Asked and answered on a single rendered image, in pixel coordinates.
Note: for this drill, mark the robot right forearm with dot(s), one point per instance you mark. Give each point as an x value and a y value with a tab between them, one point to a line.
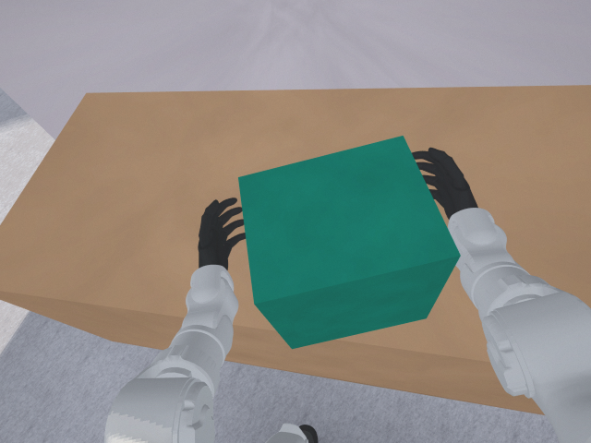
488	273

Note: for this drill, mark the robot right upper arm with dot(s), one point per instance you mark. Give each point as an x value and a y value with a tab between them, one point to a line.
542	348

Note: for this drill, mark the robot left forearm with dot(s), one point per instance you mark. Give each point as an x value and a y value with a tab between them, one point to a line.
199	348

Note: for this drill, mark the carton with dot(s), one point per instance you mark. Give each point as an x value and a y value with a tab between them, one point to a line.
345	243

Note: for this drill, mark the robot right hand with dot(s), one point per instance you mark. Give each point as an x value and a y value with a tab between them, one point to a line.
453	193

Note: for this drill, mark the robot left foot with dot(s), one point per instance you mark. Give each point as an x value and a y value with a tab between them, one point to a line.
310	433

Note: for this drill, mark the robot left hand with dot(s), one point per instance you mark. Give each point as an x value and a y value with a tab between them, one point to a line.
213	247

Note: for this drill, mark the robot left shin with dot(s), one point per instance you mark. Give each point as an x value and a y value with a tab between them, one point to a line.
290	428

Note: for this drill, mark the pedestal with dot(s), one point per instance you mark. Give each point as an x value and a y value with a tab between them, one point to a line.
104	237

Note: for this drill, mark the robot left upper arm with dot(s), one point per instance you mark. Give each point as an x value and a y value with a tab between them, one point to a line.
162	410

